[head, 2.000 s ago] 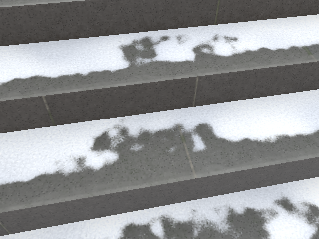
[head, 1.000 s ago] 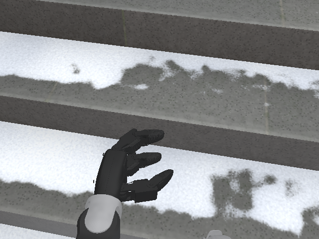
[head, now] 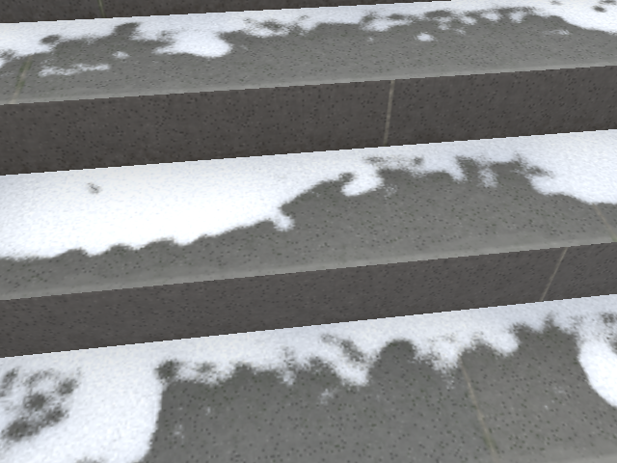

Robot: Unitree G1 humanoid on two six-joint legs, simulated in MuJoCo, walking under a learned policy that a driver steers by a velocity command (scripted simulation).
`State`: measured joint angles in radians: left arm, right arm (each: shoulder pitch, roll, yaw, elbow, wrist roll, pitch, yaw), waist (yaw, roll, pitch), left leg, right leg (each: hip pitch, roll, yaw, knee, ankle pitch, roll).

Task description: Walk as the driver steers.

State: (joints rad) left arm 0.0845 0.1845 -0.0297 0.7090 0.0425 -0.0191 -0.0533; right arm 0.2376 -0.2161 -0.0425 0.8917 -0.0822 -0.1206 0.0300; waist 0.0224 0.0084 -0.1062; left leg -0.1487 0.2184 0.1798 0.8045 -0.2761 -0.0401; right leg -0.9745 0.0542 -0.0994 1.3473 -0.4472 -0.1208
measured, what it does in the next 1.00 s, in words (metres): climbs: left foot, then right foot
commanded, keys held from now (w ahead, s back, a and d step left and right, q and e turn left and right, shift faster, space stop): e+shift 0.10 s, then shift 0.18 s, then q+shift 0.68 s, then shift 0.04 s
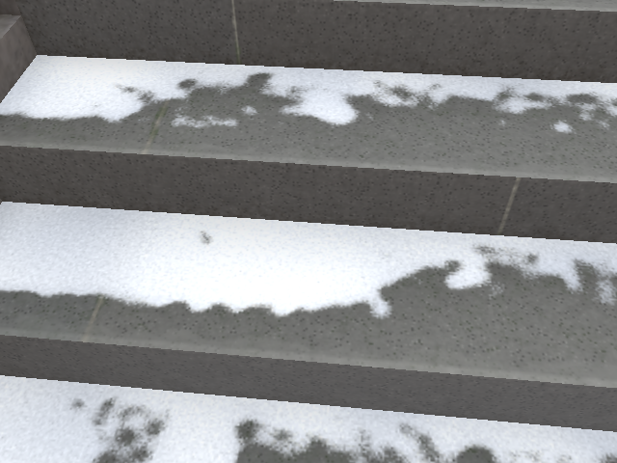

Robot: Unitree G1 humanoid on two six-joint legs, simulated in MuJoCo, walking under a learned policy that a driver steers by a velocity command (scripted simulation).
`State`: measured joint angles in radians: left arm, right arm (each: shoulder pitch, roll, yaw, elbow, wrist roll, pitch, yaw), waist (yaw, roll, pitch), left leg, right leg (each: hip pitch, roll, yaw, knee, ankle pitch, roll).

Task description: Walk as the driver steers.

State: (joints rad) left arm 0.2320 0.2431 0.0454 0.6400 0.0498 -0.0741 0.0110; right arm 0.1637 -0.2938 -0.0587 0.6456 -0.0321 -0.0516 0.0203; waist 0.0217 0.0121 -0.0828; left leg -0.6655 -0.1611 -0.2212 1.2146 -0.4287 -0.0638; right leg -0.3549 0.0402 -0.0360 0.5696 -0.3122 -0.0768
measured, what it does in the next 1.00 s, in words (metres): steps on the spot, turning right: left foot, then right foot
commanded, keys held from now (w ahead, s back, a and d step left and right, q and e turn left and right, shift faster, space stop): shift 0.38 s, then e+shift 0.58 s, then shift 0.04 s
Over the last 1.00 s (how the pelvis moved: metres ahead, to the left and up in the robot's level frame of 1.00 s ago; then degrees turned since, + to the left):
0.13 0.02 0.13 13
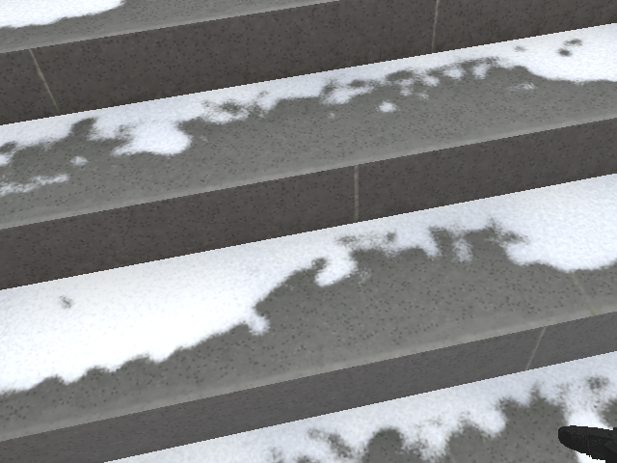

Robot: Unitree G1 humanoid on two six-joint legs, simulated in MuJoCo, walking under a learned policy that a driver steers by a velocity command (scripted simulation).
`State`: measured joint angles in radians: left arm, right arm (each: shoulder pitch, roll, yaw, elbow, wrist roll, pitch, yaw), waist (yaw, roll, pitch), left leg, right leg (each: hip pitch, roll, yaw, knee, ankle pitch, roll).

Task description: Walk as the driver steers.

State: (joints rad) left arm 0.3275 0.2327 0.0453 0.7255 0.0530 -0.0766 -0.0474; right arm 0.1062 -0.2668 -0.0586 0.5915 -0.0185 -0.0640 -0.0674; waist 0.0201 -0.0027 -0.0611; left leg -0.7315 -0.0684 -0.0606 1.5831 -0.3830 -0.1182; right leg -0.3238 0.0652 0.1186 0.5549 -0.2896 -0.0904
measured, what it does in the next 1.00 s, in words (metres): climbs, turning left: left foot 0.16 m higher, then right foot 0.16 m higher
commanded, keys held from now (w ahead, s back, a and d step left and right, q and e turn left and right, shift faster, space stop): shift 0.04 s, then w+shift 0.16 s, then w+q+shift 0.60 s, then w+shift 0.20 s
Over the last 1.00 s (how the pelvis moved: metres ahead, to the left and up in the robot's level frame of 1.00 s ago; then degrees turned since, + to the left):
0.01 -0.05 0.01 -17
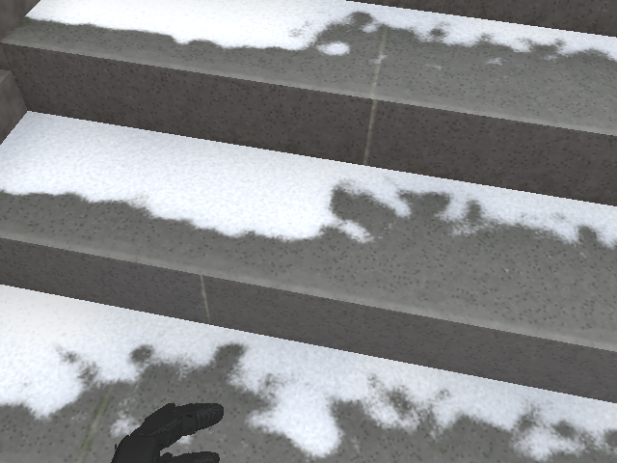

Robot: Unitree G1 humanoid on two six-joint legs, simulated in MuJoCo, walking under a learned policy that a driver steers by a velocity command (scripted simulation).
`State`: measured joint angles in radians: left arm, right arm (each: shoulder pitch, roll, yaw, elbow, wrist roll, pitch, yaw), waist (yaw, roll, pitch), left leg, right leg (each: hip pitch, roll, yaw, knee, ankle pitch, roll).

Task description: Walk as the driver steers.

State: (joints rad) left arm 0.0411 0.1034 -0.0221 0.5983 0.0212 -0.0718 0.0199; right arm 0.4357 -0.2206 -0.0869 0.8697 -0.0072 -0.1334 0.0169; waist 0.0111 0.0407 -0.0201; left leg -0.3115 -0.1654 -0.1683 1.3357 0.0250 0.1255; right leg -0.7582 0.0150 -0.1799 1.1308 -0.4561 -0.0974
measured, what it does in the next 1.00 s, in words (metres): climbs, turning right: left foot 0.16 m higher, then right foot 0.16 m higher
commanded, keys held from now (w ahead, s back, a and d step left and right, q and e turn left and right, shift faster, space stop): w+shift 0.02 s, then w+e+shift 0.46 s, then e+shift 0.24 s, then shift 0.28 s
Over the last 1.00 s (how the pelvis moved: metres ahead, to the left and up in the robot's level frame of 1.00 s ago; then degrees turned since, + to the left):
0.58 0.17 0.23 22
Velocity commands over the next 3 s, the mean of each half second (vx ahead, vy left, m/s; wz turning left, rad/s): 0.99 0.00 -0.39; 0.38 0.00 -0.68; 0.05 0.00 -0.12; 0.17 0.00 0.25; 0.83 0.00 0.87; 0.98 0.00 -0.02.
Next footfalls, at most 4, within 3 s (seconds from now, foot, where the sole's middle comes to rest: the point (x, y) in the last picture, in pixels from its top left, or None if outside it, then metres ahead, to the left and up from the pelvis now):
0.30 left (236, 415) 0.47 0.15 -0.51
0.68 right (377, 230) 0.77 -0.09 -0.35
1.12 left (348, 58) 1.06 -0.03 -0.18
1.82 right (481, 147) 0.85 -0.27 -0.21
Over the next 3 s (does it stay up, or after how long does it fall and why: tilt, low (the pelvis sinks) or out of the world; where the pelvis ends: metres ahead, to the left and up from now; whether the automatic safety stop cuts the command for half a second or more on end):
stays up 1.21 -0.09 0.58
